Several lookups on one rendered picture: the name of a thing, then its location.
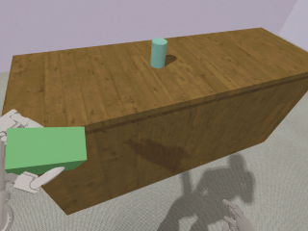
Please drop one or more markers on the right robot hand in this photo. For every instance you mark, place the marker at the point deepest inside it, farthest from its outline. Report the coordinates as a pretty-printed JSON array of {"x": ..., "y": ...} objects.
[{"x": 242, "y": 223}]

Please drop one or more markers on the left robot hand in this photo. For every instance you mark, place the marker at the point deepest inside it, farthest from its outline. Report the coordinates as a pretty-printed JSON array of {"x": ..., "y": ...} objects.
[{"x": 26, "y": 181}]

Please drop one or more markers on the sponge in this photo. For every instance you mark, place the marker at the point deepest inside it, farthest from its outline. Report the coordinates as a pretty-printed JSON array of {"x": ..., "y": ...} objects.
[{"x": 40, "y": 149}]

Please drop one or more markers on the table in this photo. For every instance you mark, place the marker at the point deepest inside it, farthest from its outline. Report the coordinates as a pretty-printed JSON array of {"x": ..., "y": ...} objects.
[{"x": 217, "y": 94}]

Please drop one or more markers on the left robot forearm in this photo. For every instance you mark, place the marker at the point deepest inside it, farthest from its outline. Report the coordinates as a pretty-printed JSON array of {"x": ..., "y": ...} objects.
[{"x": 6, "y": 211}]

